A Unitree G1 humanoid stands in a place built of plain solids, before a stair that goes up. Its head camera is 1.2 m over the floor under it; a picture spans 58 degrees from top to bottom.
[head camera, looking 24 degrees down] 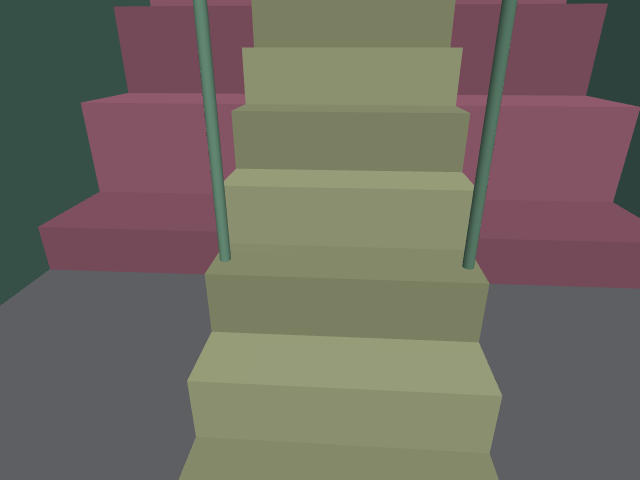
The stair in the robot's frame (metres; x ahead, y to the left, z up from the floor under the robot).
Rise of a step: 0.20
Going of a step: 0.22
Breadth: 0.81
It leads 4 degrees to the right of straight ahead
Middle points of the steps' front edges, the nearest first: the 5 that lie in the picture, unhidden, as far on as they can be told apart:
0.86 -0.05 0.40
1.08 -0.07 0.60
1.30 -0.08 0.80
1.52 -0.10 1.00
1.74 -0.11 1.20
